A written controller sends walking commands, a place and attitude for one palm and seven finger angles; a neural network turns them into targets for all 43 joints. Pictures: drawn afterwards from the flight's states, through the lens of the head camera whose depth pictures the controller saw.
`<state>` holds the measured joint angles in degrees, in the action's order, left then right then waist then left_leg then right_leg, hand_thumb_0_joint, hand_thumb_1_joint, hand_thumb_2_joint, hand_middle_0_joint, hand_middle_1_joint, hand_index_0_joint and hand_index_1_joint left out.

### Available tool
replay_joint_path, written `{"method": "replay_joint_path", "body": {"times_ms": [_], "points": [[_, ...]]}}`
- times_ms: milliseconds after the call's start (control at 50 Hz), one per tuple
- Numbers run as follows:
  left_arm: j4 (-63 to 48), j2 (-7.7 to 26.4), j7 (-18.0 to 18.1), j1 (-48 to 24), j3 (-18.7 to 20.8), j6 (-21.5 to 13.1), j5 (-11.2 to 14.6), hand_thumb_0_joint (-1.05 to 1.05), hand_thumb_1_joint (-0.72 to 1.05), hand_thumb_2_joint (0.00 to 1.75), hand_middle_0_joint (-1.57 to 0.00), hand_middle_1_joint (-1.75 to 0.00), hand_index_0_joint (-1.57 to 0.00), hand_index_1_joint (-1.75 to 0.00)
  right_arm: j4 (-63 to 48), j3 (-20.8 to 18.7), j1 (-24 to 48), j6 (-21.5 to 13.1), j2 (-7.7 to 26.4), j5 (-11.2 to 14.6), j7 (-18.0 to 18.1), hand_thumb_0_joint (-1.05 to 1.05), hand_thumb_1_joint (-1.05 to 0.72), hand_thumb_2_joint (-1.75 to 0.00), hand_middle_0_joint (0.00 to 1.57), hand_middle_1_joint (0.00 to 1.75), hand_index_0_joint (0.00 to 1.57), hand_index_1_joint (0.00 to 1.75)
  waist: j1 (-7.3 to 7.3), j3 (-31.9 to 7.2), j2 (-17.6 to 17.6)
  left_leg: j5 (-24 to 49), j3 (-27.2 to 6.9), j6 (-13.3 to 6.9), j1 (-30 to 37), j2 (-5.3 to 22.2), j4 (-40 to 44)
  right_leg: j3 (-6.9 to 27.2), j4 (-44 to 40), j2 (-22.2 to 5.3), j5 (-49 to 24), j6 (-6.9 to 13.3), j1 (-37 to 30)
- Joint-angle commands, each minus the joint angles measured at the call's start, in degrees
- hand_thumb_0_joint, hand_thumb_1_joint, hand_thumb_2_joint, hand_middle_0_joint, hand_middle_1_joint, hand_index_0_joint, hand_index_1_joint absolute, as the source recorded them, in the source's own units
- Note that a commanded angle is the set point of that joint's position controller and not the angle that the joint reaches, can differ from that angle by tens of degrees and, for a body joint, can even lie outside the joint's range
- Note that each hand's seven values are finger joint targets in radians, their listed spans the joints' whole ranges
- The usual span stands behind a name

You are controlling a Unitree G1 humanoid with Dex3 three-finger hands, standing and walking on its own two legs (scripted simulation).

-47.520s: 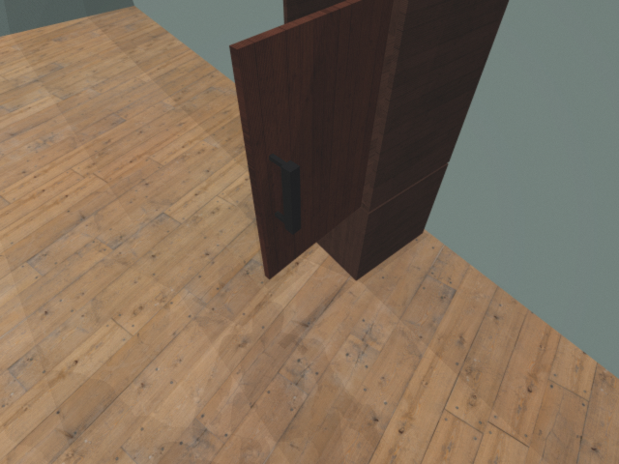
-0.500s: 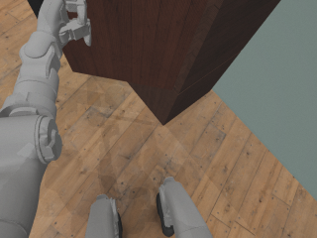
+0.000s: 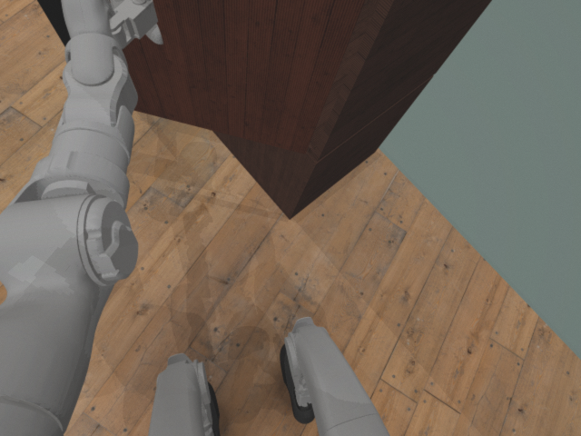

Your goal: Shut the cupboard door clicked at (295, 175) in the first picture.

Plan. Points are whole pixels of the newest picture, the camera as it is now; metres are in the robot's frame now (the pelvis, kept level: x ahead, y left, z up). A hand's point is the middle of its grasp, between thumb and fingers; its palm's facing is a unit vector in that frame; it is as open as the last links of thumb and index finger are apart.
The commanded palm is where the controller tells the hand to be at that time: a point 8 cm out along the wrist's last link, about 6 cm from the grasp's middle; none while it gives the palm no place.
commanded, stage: pull the fist back off the door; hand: left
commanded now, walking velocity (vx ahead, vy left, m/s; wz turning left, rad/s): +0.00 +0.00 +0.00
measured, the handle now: out of the picture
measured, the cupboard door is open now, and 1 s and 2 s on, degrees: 37 37 37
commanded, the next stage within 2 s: draw the hand back to the body in 0.68 s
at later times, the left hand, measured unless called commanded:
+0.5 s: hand (157, 71) +0.53 +0.05 +0.09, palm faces -0.02 -1.00 -0.02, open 3.1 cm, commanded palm +0.49 +0.10 +0.10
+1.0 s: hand (130, 93) +0.48 +0.08 +0.12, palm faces +0.00 -1.00 -0.06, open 3.1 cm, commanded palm +0.43 +0.14 +0.14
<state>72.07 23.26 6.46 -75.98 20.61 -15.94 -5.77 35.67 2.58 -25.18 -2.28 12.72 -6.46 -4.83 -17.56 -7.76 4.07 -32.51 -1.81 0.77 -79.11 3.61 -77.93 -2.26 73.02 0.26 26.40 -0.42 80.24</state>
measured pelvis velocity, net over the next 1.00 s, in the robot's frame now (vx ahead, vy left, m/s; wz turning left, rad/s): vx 0.01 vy -0.01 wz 0.02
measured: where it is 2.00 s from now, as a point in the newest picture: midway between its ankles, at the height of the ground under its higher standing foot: (256, 416)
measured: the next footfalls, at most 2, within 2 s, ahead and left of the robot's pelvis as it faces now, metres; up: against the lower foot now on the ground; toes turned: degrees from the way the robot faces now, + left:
none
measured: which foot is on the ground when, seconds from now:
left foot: down 0.00-1.00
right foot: down 0.00-1.00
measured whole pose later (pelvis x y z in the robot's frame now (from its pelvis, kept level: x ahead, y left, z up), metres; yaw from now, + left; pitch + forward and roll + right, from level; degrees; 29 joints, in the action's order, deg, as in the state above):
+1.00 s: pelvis +0.01 -0.01 +0.06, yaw +1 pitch +21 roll +1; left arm 49.7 10.1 2.4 -39.4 11.1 -25.3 2.9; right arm 34.2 -0.7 -20.3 2.6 13.1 -1.3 -1.8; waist -7.5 -7.0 2.7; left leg -28.9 1.5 1.7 -54.6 2.7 -62.6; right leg 0.5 62.6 -0.4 24.9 0.4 58.6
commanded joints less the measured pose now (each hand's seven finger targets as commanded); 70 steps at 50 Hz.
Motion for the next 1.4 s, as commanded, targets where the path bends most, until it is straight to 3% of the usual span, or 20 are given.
{"method": "replay_joint_path", "body": {"times_ms": [0,80,140,240,340,400,480,580,620,760,780,840,900,1020,1120,1240,1280,1300,1340,1380], "points": [[-15.6,11.5,2.2,-27.4,-1.1,-7.4,-2.6,0.00,0.90,0.90,-1.30,-1.50,-1.30,-1.50,-1.4,-5.2,-14.0,1.1,11.2,0.4,-0.6,0.00,-0.90,-0.90,0.20,0.30,0.20,0.30,0.07,-41.7,9.4,25.0,-0.8,-1.6,29.3,-2.5,9.6,-0.1,-9.6,1.4,-20.1,1.2,-28.1],[-15.7,9.6,-0.4,-23.5,-0.7,-8.3,1.6,0.00,0.90,0.90,-1.30,-1.50,-1.30,-1.50,-1.5,-5.2,-12.8,1.4,10.9,1.4,0.2,0.00,-0.90,-0.90,0.20,0.30,0.20,0.30,0.81,-38.8,6.3,22.4,-0.1,-1.7,29.0,-2.8,12.4,0.3,-11.9,1.4,-20.5,1.0,-32.3],[-15.7,5.1,-0.9,-18.4,-2.7,-9.9,3.5,0.00,0.90,0.90,-1.30,-1.50,-1.30,-1.50,-1.7,-5.4,-11.8,1.2,10.5,1.6,0.3,0.00,-0.90,-0.90,0.20,0.30,0.20,0.30,1.44,-34.9,3.6,20.4,0.7,-1.8,28.4,-3.1,14.0,0.5,-13.6,1.4,-19.8,0.9,-33.7],[-11.2,-0.5,-1.2,-8.8,-5.1,-11.8,4.3,0.00,0.90,0.90,-1.30,-1.50,-1.30,-1.50,-1.3,-5.8,-10.5,1.5,10.3,1.9,0.4,0.00,-0.90,-0.90,0.20,0.30,0.20,0.30,2.47,-27.5,-2.1,17.6,1.7,-2.0,25.3,-3.7,15.3,0.7,-15.0,1.3,-18.7,1.0,-34.7],[-13.6,-5.4,-1.4,-6.2,-8.5,-14.2,5.0,0.00,0.90,0.90,-1.30,-1.50,-1.30,-1.50,-1.7,-6.4,-7.9,1.9,10.0,2.3,0.6,0.00,-0.90,-0.90,0.20,0.30,0.20,0.30,3.20,-25.9,-1.8,16.7,1.9,-1.8,27.5,-4.0,15.9,0.7,-15.2,0.8,-17.2,1.2,-33.1],[-17.9,-4.5,-0.7,-7.6,-8.3,-16.2,5.0,0.00,0.90,0.90,-1.30,-1.50,-1.30,-1.50,-1.6,-6.7,-6.7,2.0,10.1,2.3,1.0,0.00,-0.90,-0.90,0.20,0.30,0.20,0.30,4.24,-28.5,0.9,18.4,1.4,-1.5,30.9,-3.9,15.8,0.5,-14.0,0.5,-17.8,1.4,-32.4],[-23.4,-7.3,0.1,-4.1,-10.4,-18.3,5.0,0.00,0.90,0.90,-1.30,-1.50,-1.30,-1.50,-2.3,-7.2,-5.1,2.1,9.6,2.5,1.1,0.00,-0.90,-0.90,0.20,0.30,0.20,0.30,5.84,-34.1,2.8,23.7,1.5,-1.0,35.8,-3.8,15.6,0.5,-12.8,0.3,-22.2,1.4,-34.1],[-24.2,-7.2,1.0,-0.2,-10.7,-17.8,4.9,0.00,0.90,0.90,-1.30,-1.50,-1.30,-1.50,-2.8,-7.1,-3.0,2.7,9.4,3.1,1.9,0.00,-0.90,-0.90,0.20,0.30,0.20,0.30,6.31,-31.5,-1.5,20.2,1.9,-1.3,33.0,-4.0,17.1,1.0,-14.0,0.2,-21.2,1.1,-37.4],[-23.3,-8.1,1.2,-2.9,-11.8,-17.6,5.0,0.00,0.90,0.90,-1.30,-1.50,-1.30,-1.50,-2.1,-6.9,-2.5,2.7,9.2,3.1,2.3,0.00,-0.90,-0.90,0.20,0.30,0.20,0.30,5.04,-28.5,-3.2,17.6,2.0,-1.5,31.2,-4.1,17.3,1.1,-14.8,0.1,-19.4,0.8,-37.2],[-16.8,-6.2,0.9,-3.9,-10.1,-17.3,5.3,0.00,0.90,0.90,-1.30,-1.50,-1.30,-1.50,-1.5,-6.2,-1.4,1.9,9.4,2.9,3.0,0.00,-0.90,-0.90,0.20,0.30,0.20,0.30,4.26,-25.6,-5.0,13.1,2.0,-2.0,27.0,-4.6,17.0,1.7,-15.4,-0.1,-15.5,0.8,-36.1],[-16.4,-6.1,0.6,-3.4,-10.0,-17.2,5.2,0.00,0.90,0.90,-1.30,-1.50,-1.30,-1.50,-1.5,-6.0,-1.1,1.9,9.3,2.9,3.0,0.00,-0.90,-0.90,0.20,0.30,0.20,0.30,4.93,-26.7,-3.8,13.2,2.1,-1.8,26.9,-4.7,17.0,1.8,-15.1,-0.2,-15.5,0.9,-36.2],[-23.8,-2.0,-1.1,4.5,-6.0,-16.9,6.6,0.00,0.90,0.90,-1.30,-1.50,-1.30,-1.50,-4.6,-6.2,-0.8,2.2,9.3,3.5,3.0,0.00,-0.90,-0.90,0.20,0.30,0.20,0.30,9.94,-35.0,-1.8,18.7,3.1,-1.5,31.7,-4.8,18.9,2.2,-15.1,-0.2,-21.6,1.3,-44.4],[-32.2,-3.5,-3.5,16.1,-7.4,-14.6,8.3,0.00,0.90,0.90,-1.30,-1.50,-1.30,-1.50,-7.2,-6.3,-0.9,2.7,8.8,4.8,3.0,0.00,-0.90,-0.90,0.20,0.30,0.20,0.30,12.48,-36.2,-2.8,23.9,3.6,-1.3,36.2,-4.4,21.8,1.9,-16.8,0.3,-27.5,1.4,-50.1],[-48.2,-6.2,-6.1,25.4,-11.2,-10.0,12.5,0.00,0.90,0.90,-1.30,-1.50,-1.30,-1.50,-8.9,-6.3,1.9,2.1,8.5,7.2,5.2,0.00,-0.90,-0.90,0.20,0.30,0.20,0.30,11.78,-24.1,-10.0,17.2,4.6,-2.1,39.3,-4.3,29.1,2.2,-26.4,0.6,-21.8,0.2,-55.4],[-53.7,-8.4,-8.0,33.2,-15.2,-10.2,12.9,0.00,0.90,0.90,-1.30,-1.50,-1.30,-1.50,-7.9,-5.7,5.2,-0.3,8.0,7.8,6.3,0.00,-0.90,-0.90,0.20,0.30,0.20,0.30,12.63,-16.7,-4.0,15.9,4.1,-1.8,46.9,-4.0,33.6,0.7,-29.6,0.7,-17.5,0.7,-53.1],[-59.8,-5.2,-11.8,49.2,-12.7,-5.5,15.3,0.00,0.90,0.90,-1.22,-1.41,-1.22,-1.41,-10.9,-4.8,10.1,-1.2,7.8,8.8,6.6,0.00,-0.90,-0.90,0.20,0.30,0.20,0.30,16.64,-13.0,-4.2,19.3,4.3,-1.7,50.9,-4.1,38.3,0.3,-32.3,0.2,-20.4,1.2,-59.7],[-65.0,-5.3,-13.0,52.2,-12.7,-4.3,16.7,0.00,0.90,0.90,-1.16,-1.35,-1.16,-1.35,-11.9,-4.4,11.6,-1.7,7.5,9.1,6.8,0.00,-0.90,-0.90,0.20,0.30,0.20,0.30,17.03,-12.6,-3.7,21.8,4.1,-1.7,52.8,-4.1,39.4,0.0,-32.8,0.1,-23.1,1.1,-61.7],[-70.0,-1.0,-8.8,53.3,-14.5,-2.0,11.0,0.00,0.90,0.90,-1.13,-1.32,-1.13,-1.32,-12.6,-5.2,13.7,0.2,6.2,8.9,8.3,0.00,-0.90,-0.90,0.20,0.30,0.20,0.30,17.30,-14.0,-4.7,22.7,4.8,-1.7,56.1,-4.0,42.0,2.6,-35.9,-1.2,-22.3,1.1,-65.3],[-73.7,-3.4,-5.3,58.1,-15.6,2.0,10.0,0.00,0.90,0.90,-1.08,-1.26,-1.08,-1.26,-13.4,-4.5,15.2,1.1,5.8,8.6,9.6,0.00,-0.90,-0.90,0.20,0.30,0.20,0.30,16.96,-9.2,-5.3,22.9,4.7,-1.9,57.9,-3.8,44.3,1.7,-38.6,-1.3,-21.8,0.8,-66.1],[-77.3,-1.7,-3.4,59.3,-14.6,4.2,9.1,0.00,0.90,0.90,-1.02,-1.20,-1.02,-1.20,-13.1,-3.8,16.5,1.4,5.7,8.6,10.5,0.00,-0.90,-0.90,0.20,0.30,0.20,0.30,16.92,-6.9,-4.5,24.1,4.6,-2.1,60.9,-3.7,46.2,1.5,-41.0,-1.2,-22.7,0.8,-67.2]]}}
